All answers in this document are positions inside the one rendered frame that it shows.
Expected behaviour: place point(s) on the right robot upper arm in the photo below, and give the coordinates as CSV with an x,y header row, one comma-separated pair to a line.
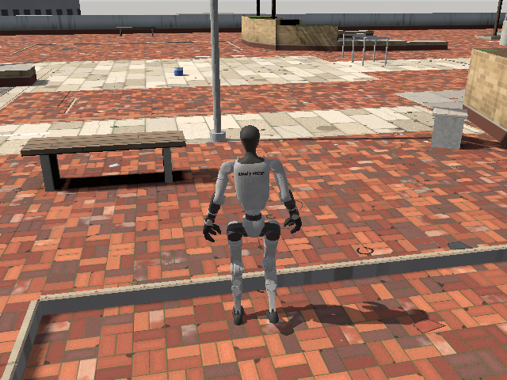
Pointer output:
x,y
281,179

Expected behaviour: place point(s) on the left robot hand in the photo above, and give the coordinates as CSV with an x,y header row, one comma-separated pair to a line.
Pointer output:
x,y
210,229

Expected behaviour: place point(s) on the robot right foot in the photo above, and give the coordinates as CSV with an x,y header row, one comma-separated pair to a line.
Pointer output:
x,y
273,317

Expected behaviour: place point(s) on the right robot shin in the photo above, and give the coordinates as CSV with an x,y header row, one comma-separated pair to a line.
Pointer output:
x,y
271,286

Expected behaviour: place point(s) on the left robot upper arm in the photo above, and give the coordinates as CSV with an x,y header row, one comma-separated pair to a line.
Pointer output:
x,y
221,183

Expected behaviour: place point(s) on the left robot forearm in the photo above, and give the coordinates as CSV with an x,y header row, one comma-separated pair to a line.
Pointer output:
x,y
212,212

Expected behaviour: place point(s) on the right robot forearm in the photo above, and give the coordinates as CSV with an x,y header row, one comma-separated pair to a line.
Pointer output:
x,y
291,207

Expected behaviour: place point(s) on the right robot hand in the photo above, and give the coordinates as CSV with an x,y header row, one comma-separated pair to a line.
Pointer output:
x,y
290,222

